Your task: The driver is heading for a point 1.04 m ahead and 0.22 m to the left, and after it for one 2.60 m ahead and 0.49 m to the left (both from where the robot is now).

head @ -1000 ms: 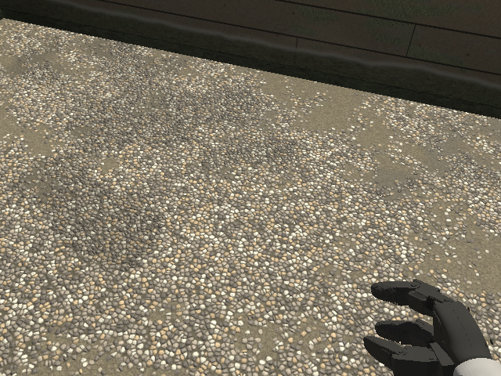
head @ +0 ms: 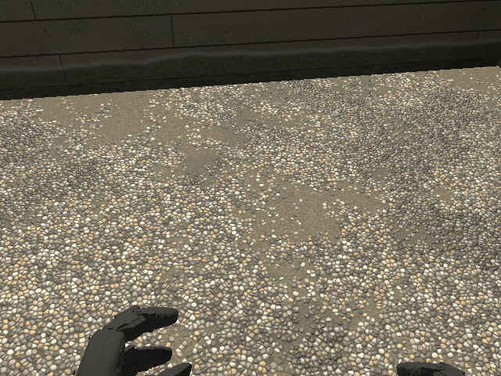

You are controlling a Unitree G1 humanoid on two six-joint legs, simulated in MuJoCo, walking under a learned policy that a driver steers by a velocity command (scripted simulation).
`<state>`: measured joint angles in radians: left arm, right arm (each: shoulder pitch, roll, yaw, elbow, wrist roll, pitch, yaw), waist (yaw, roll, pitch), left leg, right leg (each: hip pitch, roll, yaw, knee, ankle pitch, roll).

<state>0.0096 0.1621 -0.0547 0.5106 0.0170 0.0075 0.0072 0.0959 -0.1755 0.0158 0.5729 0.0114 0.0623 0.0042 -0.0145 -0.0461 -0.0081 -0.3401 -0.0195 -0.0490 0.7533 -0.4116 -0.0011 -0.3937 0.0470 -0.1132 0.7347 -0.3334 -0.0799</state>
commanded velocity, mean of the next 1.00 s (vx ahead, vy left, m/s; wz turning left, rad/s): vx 1.00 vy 0.00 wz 0.39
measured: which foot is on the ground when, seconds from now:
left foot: down 0.00-1.00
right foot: down 0.00-0.62, up 0.64-0.90, down 0.92-1.00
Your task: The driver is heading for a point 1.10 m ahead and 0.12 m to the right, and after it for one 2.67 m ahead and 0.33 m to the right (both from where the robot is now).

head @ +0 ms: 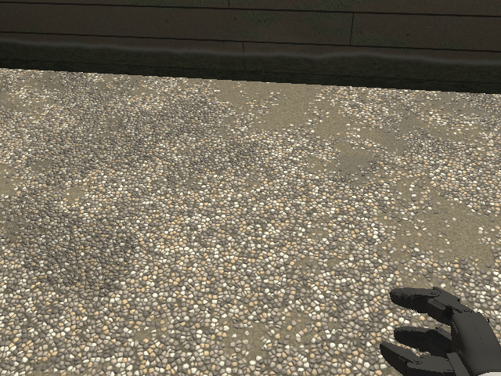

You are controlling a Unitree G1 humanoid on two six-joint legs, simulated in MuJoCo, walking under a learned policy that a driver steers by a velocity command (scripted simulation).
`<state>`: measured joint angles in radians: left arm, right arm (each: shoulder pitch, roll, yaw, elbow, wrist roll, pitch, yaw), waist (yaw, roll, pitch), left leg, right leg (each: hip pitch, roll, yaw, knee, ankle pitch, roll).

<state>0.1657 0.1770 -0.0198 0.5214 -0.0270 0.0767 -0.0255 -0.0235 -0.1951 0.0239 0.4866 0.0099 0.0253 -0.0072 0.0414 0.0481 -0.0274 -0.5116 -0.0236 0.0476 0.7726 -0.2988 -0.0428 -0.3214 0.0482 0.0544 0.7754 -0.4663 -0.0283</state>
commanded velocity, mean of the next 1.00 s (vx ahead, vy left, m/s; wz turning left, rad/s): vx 1.00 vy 0.00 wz -0.44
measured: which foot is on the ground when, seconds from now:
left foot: down 0.00-1.00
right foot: down 0.00-1.00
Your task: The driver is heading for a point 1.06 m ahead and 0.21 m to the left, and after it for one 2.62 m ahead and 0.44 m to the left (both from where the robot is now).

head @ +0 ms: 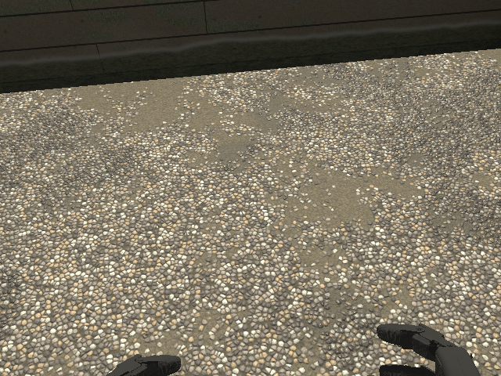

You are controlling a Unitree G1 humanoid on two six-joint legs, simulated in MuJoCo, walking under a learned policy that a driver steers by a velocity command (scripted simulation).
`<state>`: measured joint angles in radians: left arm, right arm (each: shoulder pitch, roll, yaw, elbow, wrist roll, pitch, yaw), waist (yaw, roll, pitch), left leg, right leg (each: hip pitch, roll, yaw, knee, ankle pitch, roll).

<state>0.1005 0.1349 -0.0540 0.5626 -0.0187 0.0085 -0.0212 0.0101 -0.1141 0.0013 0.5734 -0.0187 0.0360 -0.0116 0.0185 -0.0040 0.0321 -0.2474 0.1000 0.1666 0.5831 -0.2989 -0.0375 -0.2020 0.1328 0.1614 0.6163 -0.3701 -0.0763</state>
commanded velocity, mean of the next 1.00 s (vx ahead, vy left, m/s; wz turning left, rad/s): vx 1.00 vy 0.00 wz -0.01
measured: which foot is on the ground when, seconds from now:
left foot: down 0.00-1.00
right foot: down 0.00-1.00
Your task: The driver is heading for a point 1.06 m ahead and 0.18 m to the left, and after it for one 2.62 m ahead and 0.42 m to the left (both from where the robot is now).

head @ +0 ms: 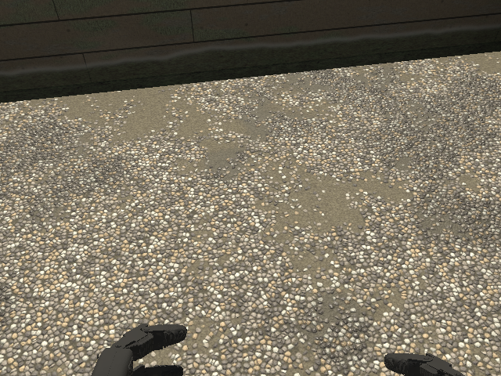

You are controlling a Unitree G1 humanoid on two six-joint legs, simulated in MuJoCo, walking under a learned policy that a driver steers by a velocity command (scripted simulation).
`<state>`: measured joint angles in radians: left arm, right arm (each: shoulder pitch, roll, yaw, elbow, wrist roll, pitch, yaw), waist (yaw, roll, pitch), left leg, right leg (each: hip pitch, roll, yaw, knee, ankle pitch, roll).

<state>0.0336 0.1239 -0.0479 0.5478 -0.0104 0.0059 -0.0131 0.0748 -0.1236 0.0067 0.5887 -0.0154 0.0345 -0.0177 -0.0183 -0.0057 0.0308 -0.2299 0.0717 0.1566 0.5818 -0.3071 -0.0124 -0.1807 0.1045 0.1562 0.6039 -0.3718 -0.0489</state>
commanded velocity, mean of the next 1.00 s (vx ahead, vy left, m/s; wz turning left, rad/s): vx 1.00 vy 0.00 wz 0.00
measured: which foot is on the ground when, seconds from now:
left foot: down 0.00-1.00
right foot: down 0.00-1.00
